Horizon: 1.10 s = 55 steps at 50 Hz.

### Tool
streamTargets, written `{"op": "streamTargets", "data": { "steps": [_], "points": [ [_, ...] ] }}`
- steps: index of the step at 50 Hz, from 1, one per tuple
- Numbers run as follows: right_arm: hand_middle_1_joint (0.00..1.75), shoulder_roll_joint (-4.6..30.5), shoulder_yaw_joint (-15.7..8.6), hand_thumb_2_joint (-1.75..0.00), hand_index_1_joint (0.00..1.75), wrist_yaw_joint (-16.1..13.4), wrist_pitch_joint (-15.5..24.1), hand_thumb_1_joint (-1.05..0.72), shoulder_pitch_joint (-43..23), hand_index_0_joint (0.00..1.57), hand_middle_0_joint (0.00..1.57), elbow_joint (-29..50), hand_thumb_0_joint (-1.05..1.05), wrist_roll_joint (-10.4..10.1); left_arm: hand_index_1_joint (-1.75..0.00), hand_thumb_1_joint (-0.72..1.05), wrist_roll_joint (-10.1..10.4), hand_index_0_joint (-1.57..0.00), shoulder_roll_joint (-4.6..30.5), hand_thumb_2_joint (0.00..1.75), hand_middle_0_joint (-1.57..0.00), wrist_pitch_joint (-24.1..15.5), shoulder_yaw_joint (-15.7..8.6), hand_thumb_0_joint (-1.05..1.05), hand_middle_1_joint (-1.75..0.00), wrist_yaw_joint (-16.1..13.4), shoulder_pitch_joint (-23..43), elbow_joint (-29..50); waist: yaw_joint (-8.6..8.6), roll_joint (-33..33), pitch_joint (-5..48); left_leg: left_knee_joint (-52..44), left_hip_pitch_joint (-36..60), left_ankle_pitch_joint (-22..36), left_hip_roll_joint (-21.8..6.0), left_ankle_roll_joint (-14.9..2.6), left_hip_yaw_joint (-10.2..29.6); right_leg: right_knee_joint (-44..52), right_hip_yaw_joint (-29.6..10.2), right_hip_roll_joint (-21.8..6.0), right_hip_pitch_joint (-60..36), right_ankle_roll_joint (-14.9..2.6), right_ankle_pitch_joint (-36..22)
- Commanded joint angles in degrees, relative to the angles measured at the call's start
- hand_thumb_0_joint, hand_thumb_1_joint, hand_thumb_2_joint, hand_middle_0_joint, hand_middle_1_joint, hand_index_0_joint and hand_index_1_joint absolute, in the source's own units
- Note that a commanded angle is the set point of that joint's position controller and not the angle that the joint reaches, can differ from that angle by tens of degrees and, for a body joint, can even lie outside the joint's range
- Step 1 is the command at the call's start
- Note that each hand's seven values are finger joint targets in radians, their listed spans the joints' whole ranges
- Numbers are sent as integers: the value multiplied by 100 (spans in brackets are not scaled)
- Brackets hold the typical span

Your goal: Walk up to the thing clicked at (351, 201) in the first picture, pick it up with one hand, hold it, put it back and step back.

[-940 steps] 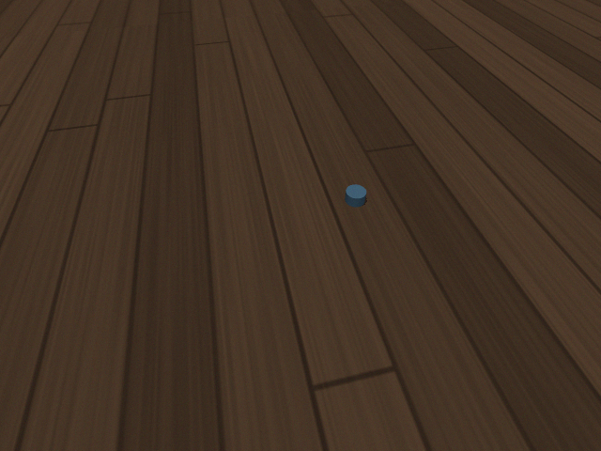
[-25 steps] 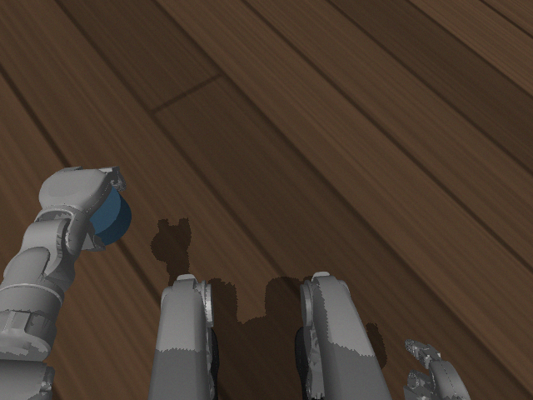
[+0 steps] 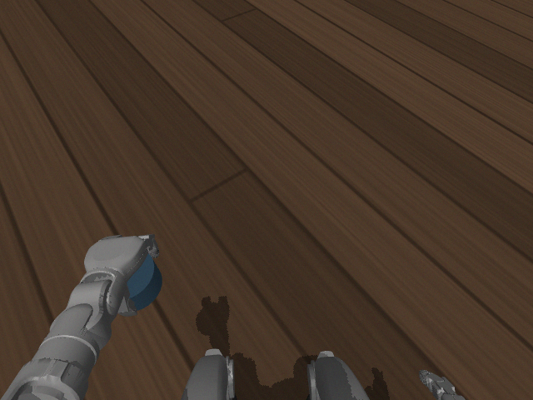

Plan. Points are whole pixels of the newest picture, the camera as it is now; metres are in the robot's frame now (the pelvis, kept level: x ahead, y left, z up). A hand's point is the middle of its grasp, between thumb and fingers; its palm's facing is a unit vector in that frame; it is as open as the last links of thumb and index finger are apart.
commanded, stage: lift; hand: left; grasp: from above
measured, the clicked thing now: (130, 279) +0.35 +0.25 -0.10
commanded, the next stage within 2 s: hold in 0.38 s
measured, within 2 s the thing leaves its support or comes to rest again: neither
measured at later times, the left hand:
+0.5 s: hand (126, 249) +0.35 +0.22 +0.00, palm faces -0.46 -0.08 -0.88, open 11.4 cm
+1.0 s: hand (119, 233) +0.36 +0.22 +0.04, palm faces -0.46 -0.06 -0.89, open 11.4 cm
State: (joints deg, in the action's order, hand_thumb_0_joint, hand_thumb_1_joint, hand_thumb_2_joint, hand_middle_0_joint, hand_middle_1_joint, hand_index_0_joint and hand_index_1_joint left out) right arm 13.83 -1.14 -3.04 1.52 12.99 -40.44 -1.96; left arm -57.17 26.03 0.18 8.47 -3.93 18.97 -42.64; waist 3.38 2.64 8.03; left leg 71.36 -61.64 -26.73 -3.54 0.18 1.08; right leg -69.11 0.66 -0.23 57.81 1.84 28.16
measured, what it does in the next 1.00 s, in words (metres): rises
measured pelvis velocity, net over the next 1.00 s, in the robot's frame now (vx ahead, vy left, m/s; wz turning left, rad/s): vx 0.06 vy -0.01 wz -0.01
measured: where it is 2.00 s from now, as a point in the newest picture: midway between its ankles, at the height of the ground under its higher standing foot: outside the picture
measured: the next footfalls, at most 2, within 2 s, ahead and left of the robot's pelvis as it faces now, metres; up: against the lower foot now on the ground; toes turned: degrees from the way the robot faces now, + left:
none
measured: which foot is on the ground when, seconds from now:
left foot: down 0.00-1.00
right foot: down 0.00-1.00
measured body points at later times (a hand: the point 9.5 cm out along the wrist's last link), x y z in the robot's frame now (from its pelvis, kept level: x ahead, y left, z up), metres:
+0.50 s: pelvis +0.04 -0.01 +0.07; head +0.09 -0.01 +0.52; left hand +0.37 +0.22 +0.05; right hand +0.13 -0.27 -0.05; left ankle +0.07 +0.12 -0.63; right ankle +0.05 -0.14 -0.63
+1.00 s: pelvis +0.06 -0.01 +0.09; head +0.08 -0.02 +0.54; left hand +0.38 +0.22 +0.09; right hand +0.17 -0.27 -0.03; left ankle +0.07 +0.12 -0.63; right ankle +0.05 -0.14 -0.63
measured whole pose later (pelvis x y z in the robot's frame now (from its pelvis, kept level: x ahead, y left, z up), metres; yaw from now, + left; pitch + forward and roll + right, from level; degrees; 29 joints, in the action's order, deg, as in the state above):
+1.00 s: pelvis +0.06 -0.01 +0.09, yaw +0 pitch +6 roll +0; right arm 14.6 -2.9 -2.1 -2.1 13.4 -39.9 -2.8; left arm -57.6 22.2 1.2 11.1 -1.3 15.7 -41.1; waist 1.0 2.6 3.4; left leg 37.5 -25.7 -17.5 -2.5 0.6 -2.5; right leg -37.2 -1.4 -1.2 23.9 1.6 19.0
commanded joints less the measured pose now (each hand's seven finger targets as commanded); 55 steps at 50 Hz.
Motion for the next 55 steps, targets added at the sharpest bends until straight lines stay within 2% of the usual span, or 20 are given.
{"op": "streamTargets", "data": {
  "steps": [1,3,5,7,9,11,14,15,18,20,23,26,28,31,36,39,40,43,52,55],
  "points": [
    [30,833,-288,-90,30,-84,204,-90,163,20,20,430,0,-18,-96,53,-72,-87,1051,92,-82,18,-422,0,-100,-454,1905,766,84,228,1602,-1713,2090,138,291,-13,73,1598,-4,290,-1018,-288,-354],
    [30,850,-321,-90,30,-76,212,-90,154,20,20,436,0,-22,-95,53,-75,-87,1100,92,-83,36,-470,0,-99,-508,1778,712,-14,206,1612,-1866,2303,330,311,-14,-17,1811,-39,278,-1296,-280,-463],
    [30,841,-311,-90,30,-63,216,-90,178,20,20,403,0,-10,-96,56,-62,-89,965,95,-85,87,-383,0,-100,-552,1828,596,43,127,1593,-2027,2533,565,299,-11,-17,1960,-26,276,-1502,-265,-686],
    [30,849,-345,-90,30,-55,212,-90,225,20,20,356,0,-2,-96,55,-51,-88,925,96,-85,143,-396,0,-100,-584,1865,650,-31,272,1726,-2178,2861,884,284,17,-4,2045,-29,271,-1717,-260,-992],
    [30,848,-340,-90,30,-46,200,-90,245,20,20,351,0,-18,-94,53,-42,-88,917,95,-84,181,-376,0,-98,-596,1785,545,1,116,1598,-2316,3000,1091,292,13,-5,2191,-29,274,-1932,-247,-1175],
    [30,832,-346,-90,30,-43,171,-90,275,20,20,336,0,-11,-95,52,-29,-87,919,94,-83,212,-401,0,-98,-580,1571,458,-67,-46,1588,-2367,3071,1434,329,-25,-59,2378,-80,258,-2257,-208,-1547],
    [30,852,-369,-90,30,-23,157,-90,302,20,20,346,0,-4,-95,52,18,-87,806,96,-84,224,-309,0,-99,-549,1686,493,12,-65,1560,-2532,3327,1646,352,-36,-117,2593,-115,225,-2509,-179,-1795],
    [30,847,-372,-90,30,-16,146,-90,297,20,20,339,0,-3,-96,52,12,-87,810,96,-84,241,-338,0,-99,-550,1557,442,-54,-57,1496,-2618,3367,1679,349,-23,-107,2643,-104,222,-2543,-190,-1785],
    [30,850,-395,-90,30,-4,119,-89,255,20,20,378,0,-4,-95,54,17,-88,736,97,-85,215,-279,0,-99,-534,1590,534,-32,-85,1382,-2828,3576,1697,347,-20,-138,2851,-91,228,-2711,-186,-1776],
    [30,875,-407,-90,30,-1,101,-90,235,20,20,388,0,-10,-96,53,8,-88,873,98,-85,188,-369,0,-99,-527,1592,552,-68,15,1321,-2970,3728,1687,354,-9,-154,2972,-71,217,-2766,-195,-1742],
    [30,860,-411,-90,30,2,83,-89,224,20,20,376,0,-4,-95,52,-13,-88,736,99,-85,173,-292,0,-98,-507,1528,575,-69,-88,1336,-3070,3921,1952,352,-16,-166,3087,-94,217,-2979,-182,-1989],
    [30,885,-431,-90,30,12,50,-90,219,20,20,404,0,-11,-95,50,-31,-85,839,97,-82,144,-347,0,-99,-499,1688,713,-81,-78,1329,-3166,4018,2066,379,-28,-204,3210,-110,208,-3186,-164,-2122],
    [30,886,-430,-90,30,9,36,-89,195,20,20,386,0,-22,-95,50,-73,-85,789,97,-81,121,-265,0,-99,-458,1714,713,-54,-78,1281,-3247,4103,2083,386,-32,-239,3288,-136,211,-3194,-166,-2165],
    [30,896,-464,-89,30,19,0,-89,141,20,20,413,0,-41,-94,52,-61,-87,803,98,-83,111,-289,0,-98,-363,1628,774,-137,-47,1364,-3355,4347,2328,383,-18,-257,3346,-116,218,-3368,-174,-2351],
    [30,870,-439,-90,30,33,-56,-89,53,20,20,507,0,-58,-95,50,-68,-86,743,97,-82,107,-254,0,-99,-233,1559,856,-166,-51,1068,-3576,4345,2216,393,-12,-251,3495,-116,236,-3421,-203,-2211],
    [30,905,-448,-90,30,40,-86,-89,27,20,20,573,0,-69,-95,53,-45,-88,786,96,-83,102,-262,0,-99,-173,1644,1098,-128,-139,1213,-3586,4478,2402,398,-36,-278,3532,-144,229,-3603,-178,-2428],
    [30,900,-448,-90,30,39,-108,-90,-37,20,20,594,0,-78,-95,52,-68,-87,824,97,-83,126,-285,0,-99,-139,1506,929,-208,-114,1077,-3610,4458,2389,408,-42,-307,3579,-133,219,-3608,-171,-2417],
    [30,884,-438,-90,30,41,-141,-89,-40,20,20,633,0,-83,-96,52,-57,-86,763,96,-82,108,-252,0,-100,-76,1613,1199,-174,-102,1113,-3673,4545,2400,401,-41,-295,3610,-156,227,-3634,-177,-2421],
    [30,868,-419,-90,30,10,-217,-90,-211,20,20,749,0,-122,-96,51,-61,-86,886,96,-81,71,-332,0,-100,126,1448,1482,-291,-135,1075,-3868,4784,2486,398,-62,-321,3768,-136,216,-3867,-173,-2454],
    [30,864,-407,-90,30,11,-235,-90,-241,20,20,783,0,-134,-96,52,-58,-87,787,98,-83,87,-272,0,-100,149,1382,1442,-253,-183,973,-3929,4818,2505,406,-77,-344,3827,-139,208,-3869,-168,-2490]
  ]
}}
